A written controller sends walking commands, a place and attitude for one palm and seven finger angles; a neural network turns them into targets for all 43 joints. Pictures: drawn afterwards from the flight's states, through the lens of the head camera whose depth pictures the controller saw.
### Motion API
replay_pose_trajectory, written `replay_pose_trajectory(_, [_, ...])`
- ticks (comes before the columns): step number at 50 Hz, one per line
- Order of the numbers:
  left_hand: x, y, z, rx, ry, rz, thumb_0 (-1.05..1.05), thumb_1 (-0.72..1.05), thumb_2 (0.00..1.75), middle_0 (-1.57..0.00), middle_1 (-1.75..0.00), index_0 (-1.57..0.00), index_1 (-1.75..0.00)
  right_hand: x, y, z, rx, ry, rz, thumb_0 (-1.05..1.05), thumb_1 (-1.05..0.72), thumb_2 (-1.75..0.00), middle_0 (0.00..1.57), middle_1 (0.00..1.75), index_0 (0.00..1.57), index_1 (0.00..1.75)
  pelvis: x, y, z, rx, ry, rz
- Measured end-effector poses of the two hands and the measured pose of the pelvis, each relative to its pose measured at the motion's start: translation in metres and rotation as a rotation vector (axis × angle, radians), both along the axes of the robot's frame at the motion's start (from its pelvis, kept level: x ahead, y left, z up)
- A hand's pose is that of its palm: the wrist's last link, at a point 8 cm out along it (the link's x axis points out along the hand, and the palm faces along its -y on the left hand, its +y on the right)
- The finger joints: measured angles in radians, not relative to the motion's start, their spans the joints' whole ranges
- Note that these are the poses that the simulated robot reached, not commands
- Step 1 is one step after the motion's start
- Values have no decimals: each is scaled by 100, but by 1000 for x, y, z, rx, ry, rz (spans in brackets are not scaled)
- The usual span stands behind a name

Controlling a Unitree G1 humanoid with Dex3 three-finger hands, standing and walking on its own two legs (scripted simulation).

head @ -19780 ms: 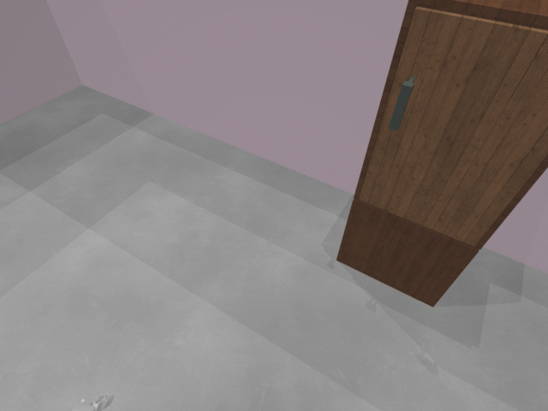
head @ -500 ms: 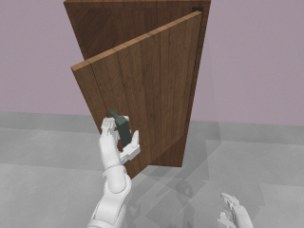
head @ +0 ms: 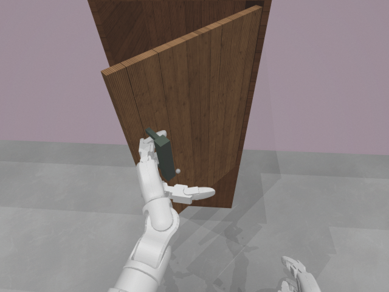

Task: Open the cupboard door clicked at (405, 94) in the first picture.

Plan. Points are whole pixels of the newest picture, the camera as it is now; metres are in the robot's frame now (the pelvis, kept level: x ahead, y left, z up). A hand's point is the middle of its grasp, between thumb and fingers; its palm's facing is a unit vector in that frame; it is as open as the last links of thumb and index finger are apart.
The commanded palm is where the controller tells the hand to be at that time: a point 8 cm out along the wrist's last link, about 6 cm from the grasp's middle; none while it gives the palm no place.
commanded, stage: open thumb and fingers to let go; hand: left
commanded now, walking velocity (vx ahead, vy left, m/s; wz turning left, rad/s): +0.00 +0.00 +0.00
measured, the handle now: (159, 154) +0.38 +0.10 +0.08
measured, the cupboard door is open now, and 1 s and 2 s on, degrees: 47 49 49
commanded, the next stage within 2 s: slide the hand sideways off the handle in 0.10 s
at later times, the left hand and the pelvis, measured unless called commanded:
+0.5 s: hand (175, 187) +0.30 +0.05 +0.08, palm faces -0.15 -0.99 +0.00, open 16.4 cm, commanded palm +0.28 +0.10 +0.08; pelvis -0.01 +0.01 +0.00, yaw +0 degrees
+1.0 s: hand (158, 203) +0.27 +0.08 +0.08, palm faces -0.07 -1.00 -0.02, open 16.3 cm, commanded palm +0.24 +0.15 +0.08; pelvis +0.02 +0.01 +0.00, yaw -1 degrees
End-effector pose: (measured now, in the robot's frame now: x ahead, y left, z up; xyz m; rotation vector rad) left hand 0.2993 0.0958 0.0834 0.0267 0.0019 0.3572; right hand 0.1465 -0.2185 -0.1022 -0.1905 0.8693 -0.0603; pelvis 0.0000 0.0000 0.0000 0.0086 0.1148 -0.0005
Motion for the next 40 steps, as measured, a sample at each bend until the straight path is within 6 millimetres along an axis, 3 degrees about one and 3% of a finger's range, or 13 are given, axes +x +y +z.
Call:
replay_pose_trajectory(4, [-1,-4,0,10,1,-15,-1,-49,30,-24,-73,-23,-72,-2,2,0,3,-4,-2,1,-90,-90,20,30,20,30,-2,2,0,-2,-1,-3])
replay_pose_trajectory(12, [-3,-1,0,18,2,-18,-1,-50,30,-35,-56,-29,-63,1,8,1,7,-14,19,1,-90,-90,20,30,20,30,-6,5,-1,-2,-5,2])
replay_pose_trajectory(18, [-10,13,-3,124,-36,-361,-1,-50,30,-27,-43,-16,-47,-2,9,3,2,-42,28,1,-90,-90,20,30,20,30,-10,6,-2,1,-16,12])
replay_pose_trajectory(22, [-13,15,-1,54,-15,-515,-1,-50,30,-22,-37,-12,-39,-4,9,7,6,-78,9,1,-90,-90,20,30,20,30,-11,10,1,-4,-37,10])
replay_pose_trajectory(26, [-12,14,0,-41,-4,-500,-1,-51,30,-18,-33,-12,-34,-4,12,15,12,-109,2,1,-90,-90,20,30,20,30,-9,13,5,0,-45,0])
replay_pose_trajectory(33, [-21,12,-1,-30,-34,-461,-1,-50,30,-14,-30,-15,-31,3,15,25,29,-133,18,1,-90,-90,20,30,20,30,-2,13,5,7,-34,-21])
replay_pose_trajectory(40, [-35,28,-6,3,-4,-451,-1,-50,30,-15,-30,-15,-30,15,14,26,30,-134,20,1,-90,-90,20,30,20,30,7,11,5,4,-32,-23])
